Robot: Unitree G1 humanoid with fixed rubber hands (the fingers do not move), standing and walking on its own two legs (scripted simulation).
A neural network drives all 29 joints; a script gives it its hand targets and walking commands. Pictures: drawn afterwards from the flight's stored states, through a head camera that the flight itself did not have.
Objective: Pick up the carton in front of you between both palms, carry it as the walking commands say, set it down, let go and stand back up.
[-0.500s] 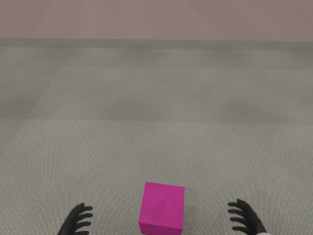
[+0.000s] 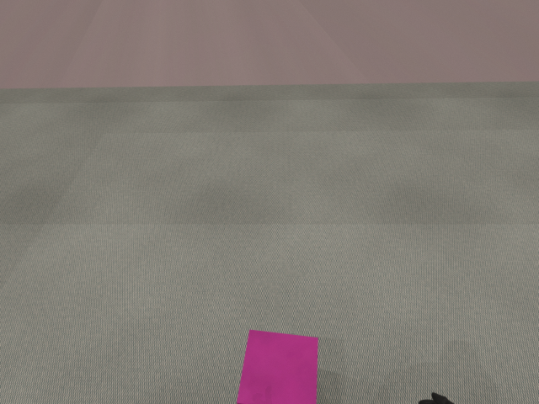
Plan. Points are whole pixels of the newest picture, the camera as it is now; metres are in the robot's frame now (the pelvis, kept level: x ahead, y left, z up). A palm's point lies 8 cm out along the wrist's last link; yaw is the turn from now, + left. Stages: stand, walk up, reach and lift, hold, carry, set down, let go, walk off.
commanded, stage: stand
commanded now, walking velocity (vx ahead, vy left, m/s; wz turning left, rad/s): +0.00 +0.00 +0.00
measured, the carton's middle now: (279, 381) +0.36 +0.00 -0.64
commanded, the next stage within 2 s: none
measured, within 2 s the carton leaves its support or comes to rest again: neither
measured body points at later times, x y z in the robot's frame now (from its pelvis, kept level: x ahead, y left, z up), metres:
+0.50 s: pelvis +0.03 -0.02 -0.01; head +0.02 -0.02 +0.44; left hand +0.08 +0.24 -0.13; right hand +0.06 -0.28 -0.15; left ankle -0.04 +0.11 -0.73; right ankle -0.03 -0.11 -0.73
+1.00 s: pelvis +0.01 -0.02 +0.00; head +0.00 -0.03 +0.45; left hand -0.02 +0.21 -0.15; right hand -0.04 -0.25 -0.16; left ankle -0.04 +0.11 -0.73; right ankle -0.03 -0.11 -0.73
